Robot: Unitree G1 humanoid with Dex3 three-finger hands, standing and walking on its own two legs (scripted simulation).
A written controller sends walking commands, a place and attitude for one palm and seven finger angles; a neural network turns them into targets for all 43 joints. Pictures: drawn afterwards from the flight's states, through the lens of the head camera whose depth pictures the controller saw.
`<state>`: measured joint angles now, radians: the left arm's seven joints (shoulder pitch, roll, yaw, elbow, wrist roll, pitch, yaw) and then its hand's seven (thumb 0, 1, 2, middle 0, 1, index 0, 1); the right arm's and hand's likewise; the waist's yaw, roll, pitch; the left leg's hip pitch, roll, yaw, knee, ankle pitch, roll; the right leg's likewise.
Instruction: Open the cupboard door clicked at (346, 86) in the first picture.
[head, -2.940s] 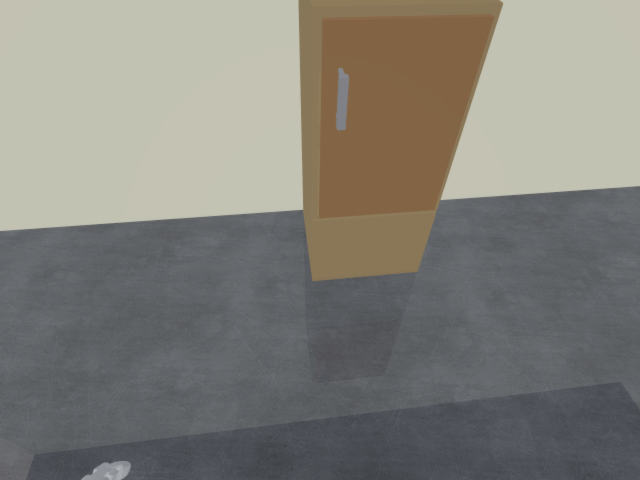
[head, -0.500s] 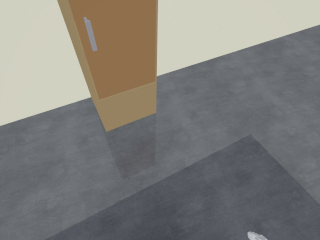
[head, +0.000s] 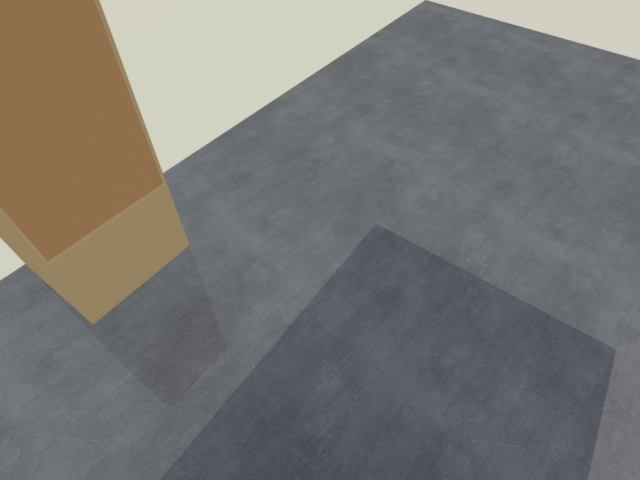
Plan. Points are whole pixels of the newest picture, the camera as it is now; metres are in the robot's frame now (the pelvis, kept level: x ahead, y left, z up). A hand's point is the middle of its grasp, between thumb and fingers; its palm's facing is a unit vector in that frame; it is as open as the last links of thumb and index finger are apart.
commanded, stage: walk to a spot facing it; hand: left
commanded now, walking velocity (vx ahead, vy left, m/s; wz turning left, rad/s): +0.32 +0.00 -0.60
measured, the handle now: out of the picture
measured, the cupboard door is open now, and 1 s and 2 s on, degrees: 0 0 0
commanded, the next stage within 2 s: turn to face it in 1.08 s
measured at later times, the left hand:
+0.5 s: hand out of the picture +0.15 +0.15 -0.19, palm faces -0.11 -0.98 -0.15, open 7.4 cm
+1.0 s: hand (269, 274) +0.50 +0.11 -0.17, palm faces -0.39 -0.90 -0.16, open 7.4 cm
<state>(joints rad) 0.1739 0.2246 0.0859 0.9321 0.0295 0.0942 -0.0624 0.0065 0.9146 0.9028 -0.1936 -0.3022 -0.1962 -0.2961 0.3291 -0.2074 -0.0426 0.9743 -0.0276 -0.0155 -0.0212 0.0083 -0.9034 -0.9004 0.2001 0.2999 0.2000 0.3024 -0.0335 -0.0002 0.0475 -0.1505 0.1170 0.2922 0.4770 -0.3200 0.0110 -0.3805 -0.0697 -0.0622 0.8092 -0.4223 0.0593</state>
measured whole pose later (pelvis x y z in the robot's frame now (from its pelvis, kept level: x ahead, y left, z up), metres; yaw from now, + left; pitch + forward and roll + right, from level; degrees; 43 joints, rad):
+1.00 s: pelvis +0.34 -0.02 +0.00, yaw -27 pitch -2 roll +0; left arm 0.18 0.19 0.11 0.97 0.03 0.06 -0.03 0.00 0.92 0.90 -0.19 -0.30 -0.19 -0.30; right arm 0.39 -0.13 -0.04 1.07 -0.02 -0.06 -0.03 0.01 -0.92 -0.90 0.20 0.30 0.20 0.30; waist -0.02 -0.03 0.05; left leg -0.06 0.06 0.38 0.43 -0.34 0.05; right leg -0.60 -0.10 -0.08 1.00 -0.16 0.05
